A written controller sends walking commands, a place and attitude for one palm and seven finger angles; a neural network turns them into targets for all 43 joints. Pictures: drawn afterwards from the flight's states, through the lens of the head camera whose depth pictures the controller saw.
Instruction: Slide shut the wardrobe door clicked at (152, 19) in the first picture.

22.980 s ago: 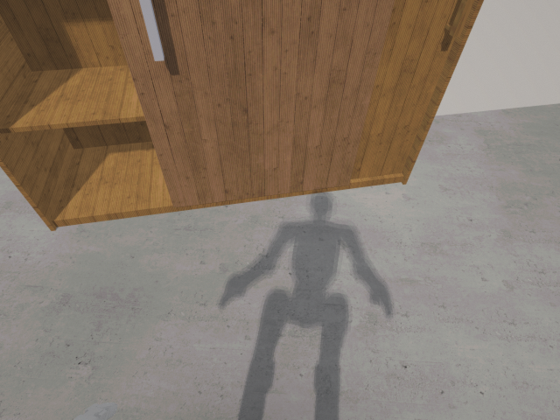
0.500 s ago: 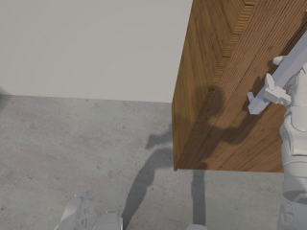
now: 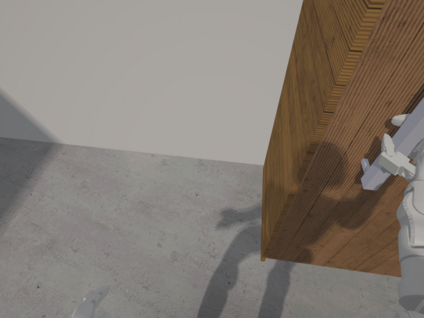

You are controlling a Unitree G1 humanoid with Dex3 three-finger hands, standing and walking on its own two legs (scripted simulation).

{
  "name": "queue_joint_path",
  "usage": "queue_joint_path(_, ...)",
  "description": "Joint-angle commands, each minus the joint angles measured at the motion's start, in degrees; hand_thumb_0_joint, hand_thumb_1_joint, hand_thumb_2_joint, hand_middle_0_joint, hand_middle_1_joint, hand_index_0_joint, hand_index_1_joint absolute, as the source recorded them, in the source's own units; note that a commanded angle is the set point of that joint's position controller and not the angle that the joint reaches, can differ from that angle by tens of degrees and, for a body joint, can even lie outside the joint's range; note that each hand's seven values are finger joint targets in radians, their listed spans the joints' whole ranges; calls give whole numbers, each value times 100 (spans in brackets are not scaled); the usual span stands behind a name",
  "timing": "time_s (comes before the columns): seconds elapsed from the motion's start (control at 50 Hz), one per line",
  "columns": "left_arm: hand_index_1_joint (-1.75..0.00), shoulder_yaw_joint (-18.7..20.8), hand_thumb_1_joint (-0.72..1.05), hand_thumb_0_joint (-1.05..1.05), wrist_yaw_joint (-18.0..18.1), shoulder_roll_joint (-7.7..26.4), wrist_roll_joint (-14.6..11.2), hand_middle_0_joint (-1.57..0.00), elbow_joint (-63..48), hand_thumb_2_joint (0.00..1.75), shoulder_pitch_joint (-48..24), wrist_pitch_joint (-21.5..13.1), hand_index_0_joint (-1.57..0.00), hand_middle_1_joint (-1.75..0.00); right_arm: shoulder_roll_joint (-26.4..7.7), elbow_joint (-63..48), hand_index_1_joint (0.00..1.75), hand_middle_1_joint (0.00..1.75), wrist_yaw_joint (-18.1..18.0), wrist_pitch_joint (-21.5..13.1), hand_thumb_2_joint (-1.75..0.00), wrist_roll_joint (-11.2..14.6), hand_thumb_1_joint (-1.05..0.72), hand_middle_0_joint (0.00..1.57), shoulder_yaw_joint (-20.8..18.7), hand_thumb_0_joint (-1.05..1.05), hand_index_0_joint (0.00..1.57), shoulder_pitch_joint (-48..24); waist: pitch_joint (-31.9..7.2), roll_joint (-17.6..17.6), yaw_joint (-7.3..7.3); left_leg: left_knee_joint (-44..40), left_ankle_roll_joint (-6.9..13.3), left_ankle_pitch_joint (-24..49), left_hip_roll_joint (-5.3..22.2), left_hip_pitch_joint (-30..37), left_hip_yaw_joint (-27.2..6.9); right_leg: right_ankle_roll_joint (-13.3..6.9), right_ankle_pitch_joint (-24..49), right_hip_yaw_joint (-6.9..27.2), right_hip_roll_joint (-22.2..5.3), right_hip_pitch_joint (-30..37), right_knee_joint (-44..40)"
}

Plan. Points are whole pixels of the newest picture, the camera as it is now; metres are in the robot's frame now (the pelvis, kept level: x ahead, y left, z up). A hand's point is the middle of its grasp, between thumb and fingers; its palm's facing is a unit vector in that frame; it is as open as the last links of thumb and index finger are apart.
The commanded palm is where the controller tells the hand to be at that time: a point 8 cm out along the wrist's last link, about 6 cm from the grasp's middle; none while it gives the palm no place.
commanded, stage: stop walking and hold the door there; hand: right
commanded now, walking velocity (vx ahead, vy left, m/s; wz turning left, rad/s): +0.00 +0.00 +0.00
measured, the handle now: (400, 131) +0.42 -0.31 +0.14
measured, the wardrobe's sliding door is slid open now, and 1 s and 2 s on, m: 0.00 0.00 0.00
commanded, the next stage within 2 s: loosen the grip on the handle in 1.92 s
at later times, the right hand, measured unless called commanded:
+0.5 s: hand (389, 153) +0.38 -0.29 +0.13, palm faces +0.44 +0.87 -0.24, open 6.2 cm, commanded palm +0.34 -0.33 +0.12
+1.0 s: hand (389, 155) +0.38 -0.29 +0.12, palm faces +0.33 +0.92 -0.23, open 6.1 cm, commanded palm +0.34 -0.34 +0.12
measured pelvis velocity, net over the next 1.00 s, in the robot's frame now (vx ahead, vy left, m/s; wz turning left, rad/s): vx -0.02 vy -0.06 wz -0.03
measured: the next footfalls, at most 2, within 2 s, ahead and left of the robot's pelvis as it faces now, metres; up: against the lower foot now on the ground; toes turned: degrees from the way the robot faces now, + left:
left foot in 0.02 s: +0.05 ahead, +0.14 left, +0.00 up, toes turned +5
right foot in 1.18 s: +0.03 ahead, -0.30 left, +0.00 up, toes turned -10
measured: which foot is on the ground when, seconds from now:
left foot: up 0.00-0.00, down 0.02-1.00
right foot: down 0.00-0.92, up 0.94-1.00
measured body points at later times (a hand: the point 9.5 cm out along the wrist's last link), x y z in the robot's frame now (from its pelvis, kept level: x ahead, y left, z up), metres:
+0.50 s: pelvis +0.00 +0.00 +0.00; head +0.01 +0.00 +0.45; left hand +0.12 +0.28 -0.10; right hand +0.35 -0.33 +0.14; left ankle +0.01 +0.14 -0.74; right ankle +0.02 -0.11 -0.74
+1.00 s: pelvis -0.02 -0.06 +0.00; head +0.05 -0.04 +0.44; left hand +0.14 +0.16 -0.14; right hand +0.36 -0.34 +0.13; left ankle -0.02 +0.08 -0.74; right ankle -0.02 -0.15 -0.69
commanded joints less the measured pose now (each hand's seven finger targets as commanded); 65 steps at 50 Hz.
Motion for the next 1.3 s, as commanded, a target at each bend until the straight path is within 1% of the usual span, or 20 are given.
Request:
queue_joint_path(0.0, -30, 219, 90, 0, -4, 1037, 30, -20, -670, 90, -439, -280, -20, -30, -1715, -1148, 140, 140, -57, -370, -90, -124, -90, 45, -408, 0, 45, -1819, -1717, -1089, 68, -1393, 177, 1978, 298, 1250, -329, -146, 1989, 783, -858, 602, -72)
queue_joint_path(0.06, -30, 344, 90, 0, 27, 1010, -30, -20, -692, 90, -413, -186, -20, -30, -1819, -1083, 140, 140, -117, -356, -90, -14, -90, 45, -558, 0, 45, -2028, -1922, 512, 121, -997, 430, 2449, 771, 1405, -1073, 83, 722, 440, -480, 321, -91)
queue_joint_path(0.16, -30, 242, 90, 0, 89, 992, 21, -20, -640, 90, -561, -111, -20, -30, -1792, -675, 140, 140, -148, -367, -90, -31, -90, 45, -555, 0, 45, -1868, -1559, -295, 50, -979, 165, 1353, 350, 784, -611, -153, 630, 778, -824, 519, -801)
queue_joint_path(0.34, -30, 262, 90, 0, 116, 1025, -10, -20, -651, 90, -524, -60, -20, -30, -1704, -443, 140, 140, -171, -374, -90, -32, -90, 45, -430, 0, 45, -1754, -1382, -500, 38, -1061, 170, 1216, 295, 694, -591, -118, 522, 691, -789, 415, -853)
queue_joint_path(0.54, -30, 410, 90, 0, 70, 1077, 13, -20, -668, 90, -517, 179, -20, -30, -1904, -109, 140, 140, -146, -424, -90, -34, -90, 45, -596, 0, 45, -1949, -1231, 877, -35, -1378, 697, 1783, 1906, 969, -1541, 59, -463, 528, -193, -334, 117)
queue_joint_path(0.62, -30, 417, 90, 0, 92, 1107, -1, -20, -722, 90, -667, 186, -20, -30, -1553, -370, 140, 140, -80, -487, -90, -47, -90, 45, -292, 0, 45, -2145, -1259, 40, -17, -515, 272, 1317, 1174, 531, -627, -145, 444, 700, -544, 229, -832)
queue_joint_path(0.68, -30, 340, 90, 0, 82, 1012, 16, -20, -860, 90, -792, 93, -20, -30, -1126, -958, 140, 140, -19, -643, -90, -38, -90, 45, 112, 0, 45, -2225, -1445, -1374, -71, 1128, 32, -730, 302, -548, 49, -618, 1925, 1760, -1265, 991, -1115)
queue_joint_path(0.74, -30, 328, 90, 0, 16, 991, 11, -20, -790, 90, -734, -25, -20, -30, -979, -1248, 140, 140, 0, -536, -90, 28, -90, 45, 228, 0, 45, -2194, -1643, -996, -87, 1441, 11, -977, 269, -832, 110, -901, 3175, 1433, -1229, 1621, -640)
queue_joint_path(0.84, -30, 192, 90, 0, -96, 908, 25, -20, -801, 90, -956, -119, -20, -30, -954, -1378, 140, 140, 13, -407, -90, 72, -90, 45, 237, 0, 45, -2255, -1711, -745, -245, -480, 42, 207, 385, 502, 329, -594, 2096, 954, -793, 871, -313)
queue_joint_path(0.86, -30, 155, 90, 0, -106, 872, 50, -20, -815, 90, -1032, -118, -20, -30, -1005, -1348, 140, 140, 22, -429, -90, 62, -90, 45, 200, 0, 45, -2243, -1754, -382, -301, -1197, 141, 867, 647, 1223, 133, -418, 1534, 874, -647, 357, -6)
queue_joint_path(0.9, -30, 343, 90, 0, -102, 938, 71, -20, -761, 90, -684, -60, -20, -30, -1442, -845, 140, 140, -50, -408, -90, 47, -90, 45, -186, 0, 45, -2182, -1746, 1872, -171, -1641, 1200, 2492, 2865, 2524, -2682, 184, -1449, 465, 324, -1765, 2223)
queue_joint_path(0.92, -30, 415, 90, 0, -131, 1101, 87, -20, -708, 90, -720, -24, -20, -30, -1231, -903, 140, 140, -57, -361, -90, 105, -90, 45, -26, 0, 45, -2570, -1568, 1801, -195, -1477, 1373, 2585, 3315, 1946, -3015, 311, -1498, 1180, 37, -1826, 3267)
queue_joint_path(0.94, -30, 252, 90, 0, -156, 817, 57, -20, -695, 90, -942, -35, -20, -30, -710, -1074, 140, 140, -24, -363, -90, 102, -90, 45, 382, 0, 45, -2760, -1557, 1496, -130, -1149, 1354, 2316, 3279, 1883, -2488, 292, -1388, 1589, -183, -1962, 3817)
queue_joint_path(0.98, -30, 59, 90, 0, -136, 673, 150, -20, -550, 90, -1018, -7, -20, -30, -1303, -1086, 140, 140, -70, -533, -90, -50, -90, 45, -95, 0, 45, -2880, -1611, 841, -5, -752, 788, 2326, 2615, 1613, -949, 264, -1312, 1096, -205, -1672, 3272)
queue_joint_path(1.12, -30, 179, 90, 0, 64, 429, 124, -20, -780, 90, -1262, 205, -20, -30, -403, -2031, 140, 140, 17, -537, -90, 15, -90, 45, 438, 0, 45, -2808, -1550, 1073, 8, 213, 215, 3146, 1549, 943, 246, 274, 593, -847, 260, 704, -636)
queue_joint_path(1.14, -30, 261, 90, 0, 66, 589, 85, -20, -865, 90, -1189, 188, -20, -30, -238, -2301, 140, 140, 48, -591, -90, 37, -90, 45, 552, 0, 45, -2894, -1710, 390, 27, 840, 94, 2800, 1167, 585, 460, 149, 1240, -403, -207, 1148, -679)
queue_joint_path(1.18, -30, 386, 90, 0, -41, 798, -9, -20, -977, 90, -898, 96, -20, -30, 768, -2575, 140, 140, 248, -633, -90, 53, -90, 45, 1396, 0, 45, -2920, -1954, -1112, 140, 2196, -60, -1302, 198, -817, 341, -668, 3455, 1167, -1540, 1762, -418)
queue_joint_path(1.2, -30, 259, 90, 0, -81, 522, 17, -20, -947, 90, -1072, 30, -20, -30, 1347, -2945, 140, 140, 337, -612, -90, 127, -90, 45, 1942, 0, 45, -2978, -1864, -1576, 238, 2518, -86, -1720, 112, -1205, 196, -917, 3534, 1435, -1593, 1879, -528)
queue_joint_path(1.24, -30, 337, 90, 0, -120, 717, 30, -20, -791, 90, -965, -77, -20, -30, 768, -2931, 140, 140, 200, -543, -90, 32, -90, 45, 1423, 0, 45, -3017, -1980, -1003, 166, 1637, 9, -1017, 96, -981, 14, -799, 3738, 1068, -1473, 2071, -39)
queue_joint_path(1.28, -30, 257, 90, 0, -180, 636, 50, -20, -806, 90, -1048, -150, -20, -30, 1035, -3065, 140, 140, 192, -443, -90, 75, -90, 45, 1716, 0, 45, -3111, -2043, -1119, 133, 489, 45, -490, -66, -538, 114, -554, 3688, 683, -1323, 2175, 103)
